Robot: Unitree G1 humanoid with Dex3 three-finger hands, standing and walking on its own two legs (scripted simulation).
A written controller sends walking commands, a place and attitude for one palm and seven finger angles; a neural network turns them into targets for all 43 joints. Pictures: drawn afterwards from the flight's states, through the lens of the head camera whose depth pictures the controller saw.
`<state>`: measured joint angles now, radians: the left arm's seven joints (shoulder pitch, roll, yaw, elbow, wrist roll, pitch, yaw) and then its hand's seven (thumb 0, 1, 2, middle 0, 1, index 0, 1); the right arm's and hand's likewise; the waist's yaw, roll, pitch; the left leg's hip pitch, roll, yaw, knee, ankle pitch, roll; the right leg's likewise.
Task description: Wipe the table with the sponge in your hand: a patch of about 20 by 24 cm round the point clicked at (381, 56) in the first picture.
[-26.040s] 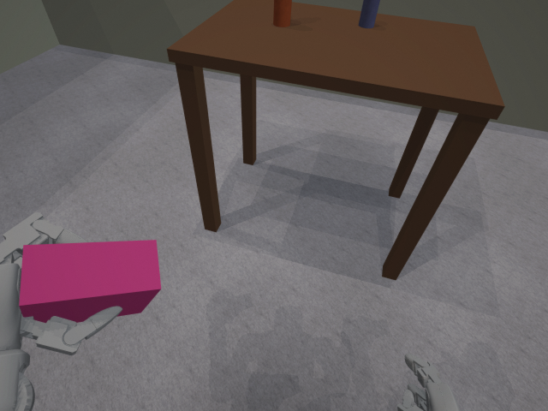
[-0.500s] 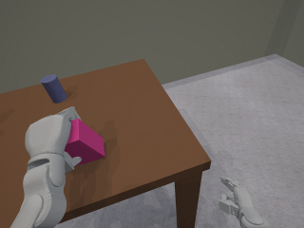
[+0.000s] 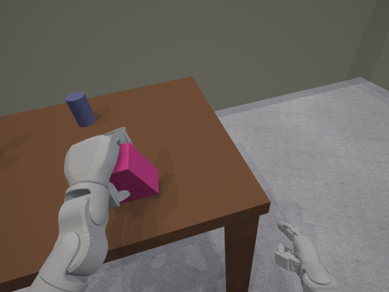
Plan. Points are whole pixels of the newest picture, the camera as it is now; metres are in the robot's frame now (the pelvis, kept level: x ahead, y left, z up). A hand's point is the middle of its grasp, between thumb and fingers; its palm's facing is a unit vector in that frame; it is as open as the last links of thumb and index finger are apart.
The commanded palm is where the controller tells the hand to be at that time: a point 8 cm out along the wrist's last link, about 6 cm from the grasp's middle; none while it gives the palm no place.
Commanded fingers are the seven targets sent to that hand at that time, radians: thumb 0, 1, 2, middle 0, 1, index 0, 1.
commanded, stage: slide across to the third lane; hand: left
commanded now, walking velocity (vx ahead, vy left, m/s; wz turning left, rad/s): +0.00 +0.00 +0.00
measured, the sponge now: (124, 180) +0.28 +0.19 +0.13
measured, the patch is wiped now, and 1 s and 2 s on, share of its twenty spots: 0.55 0.55 0.80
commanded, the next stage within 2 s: wipe forward along the third lane in 0.32 s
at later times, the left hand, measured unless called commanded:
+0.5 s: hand (150, 164) +0.28 +0.13 +0.18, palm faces +0.25 -0.30 -0.92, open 9.7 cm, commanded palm +0.25 +0.15 +0.21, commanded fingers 0.00 0.10 1.30 -1.20 -1.60 -1.20 -1.60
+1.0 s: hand (143, 149) +0.33 +0.16 +0.17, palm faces +0.19 -0.15 -0.97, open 9.8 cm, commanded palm +0.30 +0.18 +0.19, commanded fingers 0.00 0.10 1.30 -1.20 -1.60 -1.20 -1.60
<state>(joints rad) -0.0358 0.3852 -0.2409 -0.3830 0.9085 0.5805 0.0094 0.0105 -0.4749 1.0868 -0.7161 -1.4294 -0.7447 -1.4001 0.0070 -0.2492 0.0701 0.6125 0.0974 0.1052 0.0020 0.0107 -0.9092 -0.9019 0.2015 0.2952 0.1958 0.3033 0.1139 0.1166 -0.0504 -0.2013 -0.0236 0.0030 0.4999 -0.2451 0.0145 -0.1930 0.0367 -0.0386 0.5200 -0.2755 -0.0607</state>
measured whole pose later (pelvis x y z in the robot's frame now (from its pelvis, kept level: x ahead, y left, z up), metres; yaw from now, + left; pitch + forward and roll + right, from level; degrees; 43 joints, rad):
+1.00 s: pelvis +0.00 -0.03 +0.00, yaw -2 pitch -2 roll +1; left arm -0.29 0.40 -0.23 -0.01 0.88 0.64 -0.04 -0.02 -0.50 1.09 -0.76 -1.39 -0.78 -1.36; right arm 0.03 -0.29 0.06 0.66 0.10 0.16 -0.04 0.01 -0.91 -0.90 0.20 0.30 0.20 0.30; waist 0.04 0.12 -0.08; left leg -0.21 0.02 0.02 0.48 -0.24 0.00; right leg -0.22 0.09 -0.02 0.51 -0.26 -0.10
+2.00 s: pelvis +0.00 -0.03 +0.00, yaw -1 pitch +4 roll +1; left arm -0.78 0.44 -0.19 0.74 0.95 0.41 -0.06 0.01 -0.53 1.12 -0.77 -1.39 -0.79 -1.35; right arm 0.17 -0.30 0.04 0.72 0.11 0.13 -0.06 0.01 -0.91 -0.90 0.20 0.30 0.20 0.30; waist -0.01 0.09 -0.10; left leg -0.33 0.01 -0.01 0.49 -0.22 0.00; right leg -0.32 0.07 -0.04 0.50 -0.25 -0.09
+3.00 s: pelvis +0.03 +0.02 +0.00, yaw +0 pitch +1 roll +0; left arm -0.42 0.32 -0.38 0.07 0.98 0.69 0.01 0.03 -0.45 1.08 -0.70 -1.43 -0.74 -1.39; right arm -0.03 -0.24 0.09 0.60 0.12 0.23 0.05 0.01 -0.91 -0.90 0.20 0.30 0.20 0.30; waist 0.08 0.09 -0.11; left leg -0.24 -0.05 0.01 0.50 -0.29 0.05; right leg -0.22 0.02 -0.03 0.50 -0.30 -0.03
